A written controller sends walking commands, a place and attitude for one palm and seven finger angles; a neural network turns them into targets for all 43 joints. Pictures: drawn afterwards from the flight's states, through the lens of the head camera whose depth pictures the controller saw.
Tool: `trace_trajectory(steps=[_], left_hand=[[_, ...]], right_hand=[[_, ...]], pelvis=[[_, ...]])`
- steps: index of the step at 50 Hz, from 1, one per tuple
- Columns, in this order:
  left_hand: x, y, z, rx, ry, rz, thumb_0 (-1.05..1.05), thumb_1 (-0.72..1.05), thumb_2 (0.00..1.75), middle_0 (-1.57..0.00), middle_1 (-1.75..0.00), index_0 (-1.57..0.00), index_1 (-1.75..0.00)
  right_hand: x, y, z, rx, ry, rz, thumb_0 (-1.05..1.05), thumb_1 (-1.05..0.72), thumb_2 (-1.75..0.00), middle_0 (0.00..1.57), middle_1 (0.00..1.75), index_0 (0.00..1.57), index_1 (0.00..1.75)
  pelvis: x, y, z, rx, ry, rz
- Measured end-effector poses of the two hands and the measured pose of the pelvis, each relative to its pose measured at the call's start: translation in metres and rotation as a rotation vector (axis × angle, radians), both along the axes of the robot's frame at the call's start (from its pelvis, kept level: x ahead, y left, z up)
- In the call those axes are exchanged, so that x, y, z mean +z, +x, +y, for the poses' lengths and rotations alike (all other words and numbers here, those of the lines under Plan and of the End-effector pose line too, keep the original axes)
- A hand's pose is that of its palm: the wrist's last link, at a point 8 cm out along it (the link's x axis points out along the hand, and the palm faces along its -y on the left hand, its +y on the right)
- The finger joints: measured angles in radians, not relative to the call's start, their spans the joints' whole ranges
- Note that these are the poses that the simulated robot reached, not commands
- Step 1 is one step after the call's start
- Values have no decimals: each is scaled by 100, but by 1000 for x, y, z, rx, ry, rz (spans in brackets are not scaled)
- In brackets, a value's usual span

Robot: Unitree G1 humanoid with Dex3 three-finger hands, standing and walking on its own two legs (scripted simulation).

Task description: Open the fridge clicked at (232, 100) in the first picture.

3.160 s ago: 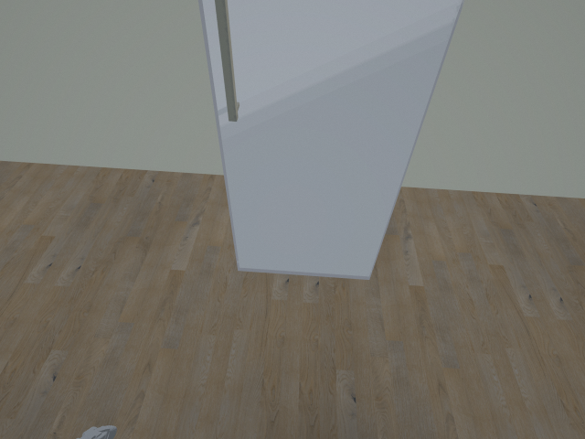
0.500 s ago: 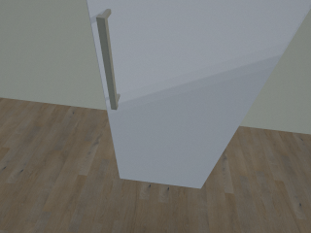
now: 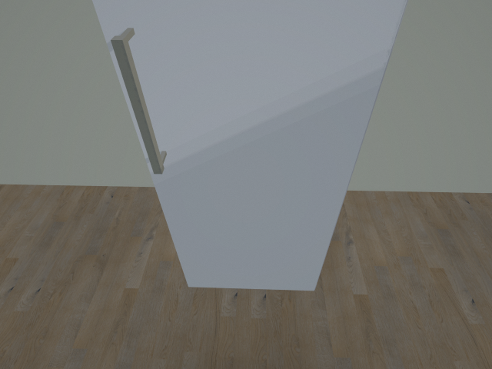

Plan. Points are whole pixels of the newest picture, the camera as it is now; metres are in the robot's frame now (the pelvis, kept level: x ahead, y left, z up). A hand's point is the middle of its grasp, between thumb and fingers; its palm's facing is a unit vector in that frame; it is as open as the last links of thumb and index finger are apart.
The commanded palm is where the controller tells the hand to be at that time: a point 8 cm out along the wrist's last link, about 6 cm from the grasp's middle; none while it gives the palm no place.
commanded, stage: come to a stop and stand still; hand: left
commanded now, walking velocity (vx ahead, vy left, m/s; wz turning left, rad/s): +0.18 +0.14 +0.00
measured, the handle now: (145, 110) +0.54 +0.24 +0.17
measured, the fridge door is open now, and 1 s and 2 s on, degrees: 0 0 0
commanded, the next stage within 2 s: look again from close up in 1.64 s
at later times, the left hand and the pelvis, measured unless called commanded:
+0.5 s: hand out of the picture -0.04 +0.19 -0.18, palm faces +0.11 -0.98 -0.17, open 7.4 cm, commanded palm none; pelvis -0.01 +0.02 +0.01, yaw +1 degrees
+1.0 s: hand out of the picture -0.02 +0.21 -0.17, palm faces +0.03 -0.97 -0.22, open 7.4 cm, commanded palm none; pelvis -0.02 +0.03 +0.00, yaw +1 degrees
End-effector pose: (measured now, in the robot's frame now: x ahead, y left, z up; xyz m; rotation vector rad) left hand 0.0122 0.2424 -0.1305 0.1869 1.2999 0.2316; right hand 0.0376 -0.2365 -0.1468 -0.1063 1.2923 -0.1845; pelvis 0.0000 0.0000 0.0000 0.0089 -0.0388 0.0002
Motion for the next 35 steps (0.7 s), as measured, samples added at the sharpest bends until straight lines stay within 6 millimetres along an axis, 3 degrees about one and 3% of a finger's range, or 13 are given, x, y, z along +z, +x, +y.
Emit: trace_trajectory(steps=[7,12,21,27,35], left_hand=[[8,-20,-32,4,-53,24,0,90,90,-20,-30,-20,-30],[4,-35,-32,47,-68,43,1,91,90,-21,-30,-20,-30],[-15,-70,-7,97,-103,165,0,91,90,-20,-30,-20,-30],[-14,-59,-3,73,-114,155,0,91,90,-20,-30,-20,-30],[-14,-38,-4,24,-122,125,0,91,90,-20,-30,-20,-30]], right_hand=[[10,-61,-13,-27,14,105,0,-91,-89,20,30,20,29],[12,-87,-6,8,7,210,0,-91,-89,20,30,20,29],[13,-65,34,49,-16,148,0,-91,-89,20,30,20,29],[11,-49,49,56,-16,114,2,-94,-89,20,30,20,30],[12,-49,52,33,-13,100,2,-94,-89,20,30,20,29]], pelvis=[[14,-6,-12,-2,19,23],[12,-11,-7,21,1,45],[5,-11,17,24,-9,44],[7,-6,27,15,-13,26],[9,-5,32,4,-13,18]])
